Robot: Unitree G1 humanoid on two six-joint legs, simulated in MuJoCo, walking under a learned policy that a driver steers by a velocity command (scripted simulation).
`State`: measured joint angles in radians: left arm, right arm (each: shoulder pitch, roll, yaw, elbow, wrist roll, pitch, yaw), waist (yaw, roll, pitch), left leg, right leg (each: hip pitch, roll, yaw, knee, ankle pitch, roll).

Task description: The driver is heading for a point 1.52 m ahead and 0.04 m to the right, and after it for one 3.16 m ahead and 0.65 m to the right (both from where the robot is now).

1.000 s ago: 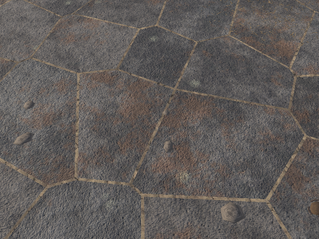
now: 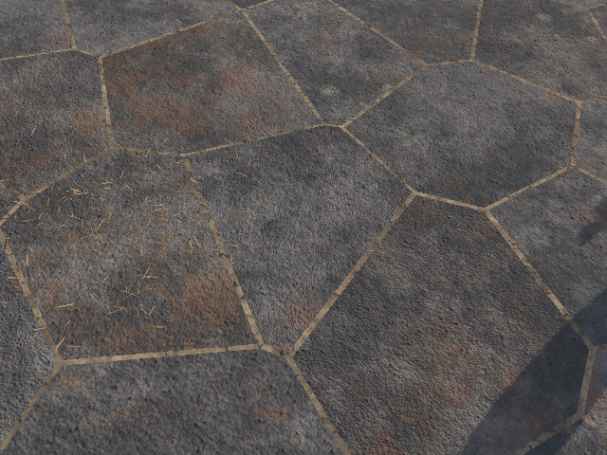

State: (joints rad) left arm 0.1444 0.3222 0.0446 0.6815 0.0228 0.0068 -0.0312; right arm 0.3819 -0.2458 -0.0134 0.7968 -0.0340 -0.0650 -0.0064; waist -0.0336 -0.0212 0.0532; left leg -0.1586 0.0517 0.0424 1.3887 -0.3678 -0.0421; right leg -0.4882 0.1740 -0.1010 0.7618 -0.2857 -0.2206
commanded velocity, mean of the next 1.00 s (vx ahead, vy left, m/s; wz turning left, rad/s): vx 1.00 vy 0.00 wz -0.32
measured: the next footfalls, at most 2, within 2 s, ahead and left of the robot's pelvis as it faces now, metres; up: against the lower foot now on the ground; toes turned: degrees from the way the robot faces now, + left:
left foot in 0.32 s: +0.52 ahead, +0.15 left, +0.00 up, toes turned -17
right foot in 0.76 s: +0.85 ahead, -0.19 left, +0.00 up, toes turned -23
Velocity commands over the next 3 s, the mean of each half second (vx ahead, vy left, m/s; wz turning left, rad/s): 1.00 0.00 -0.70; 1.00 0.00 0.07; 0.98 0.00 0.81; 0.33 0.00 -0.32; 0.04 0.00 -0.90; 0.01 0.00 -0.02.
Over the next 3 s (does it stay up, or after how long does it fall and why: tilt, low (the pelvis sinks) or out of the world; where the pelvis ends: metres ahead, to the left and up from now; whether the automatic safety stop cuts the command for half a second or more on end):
stays up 1.72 -0.25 0.04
